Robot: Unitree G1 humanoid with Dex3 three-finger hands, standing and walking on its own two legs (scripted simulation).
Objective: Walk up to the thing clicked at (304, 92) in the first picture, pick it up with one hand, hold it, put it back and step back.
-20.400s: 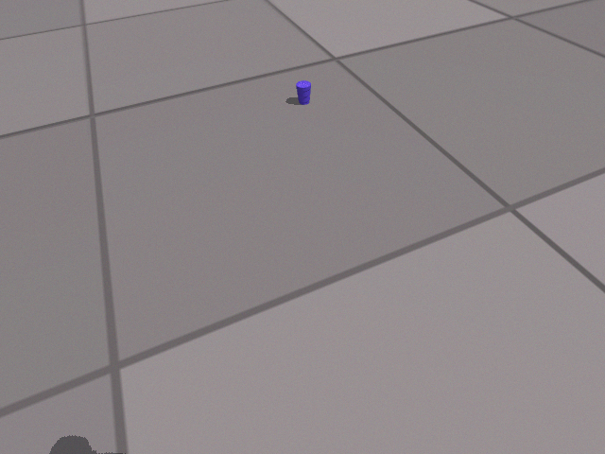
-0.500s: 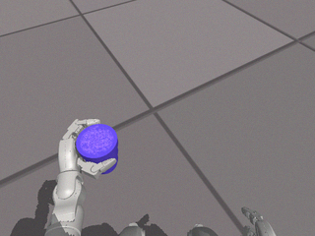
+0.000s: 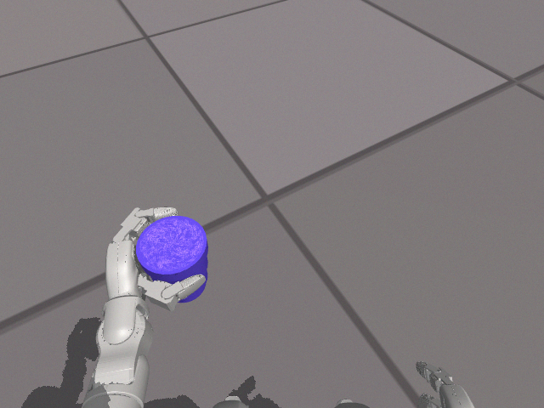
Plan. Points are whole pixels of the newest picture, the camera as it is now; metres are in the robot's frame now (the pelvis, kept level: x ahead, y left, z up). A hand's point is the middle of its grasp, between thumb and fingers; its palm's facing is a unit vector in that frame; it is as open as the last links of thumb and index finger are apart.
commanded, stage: hold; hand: left
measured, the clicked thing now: (179, 265) +0.33 +0.17 +0.01
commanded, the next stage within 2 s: none
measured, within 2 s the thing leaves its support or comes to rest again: neither
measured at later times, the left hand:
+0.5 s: hand (171, 256) +0.33 +0.17 +0.04, palm faces +0.17 -0.99 -0.02, open 12.0 cm
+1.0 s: hand (169, 261) +0.32 +0.17 +0.05, palm faces +0.17 -0.99 -0.02, open 12.0 cm
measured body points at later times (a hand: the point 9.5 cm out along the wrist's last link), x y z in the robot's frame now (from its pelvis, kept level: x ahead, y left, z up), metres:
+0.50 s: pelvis +0.00 +0.00 +0.01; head +0.05 +0.00 +0.45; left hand +0.31 +0.22 +0.05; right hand +0.13 -0.24 -0.11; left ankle +0.02 +0.13 -0.69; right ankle +0.00 -0.14 -0.69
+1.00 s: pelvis -0.01 +0.00 +0.01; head +0.04 +0.00 +0.46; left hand +0.30 +0.22 +0.05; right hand +0.13 -0.25 -0.10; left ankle +0.02 +0.13 -0.69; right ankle +0.00 -0.14 -0.69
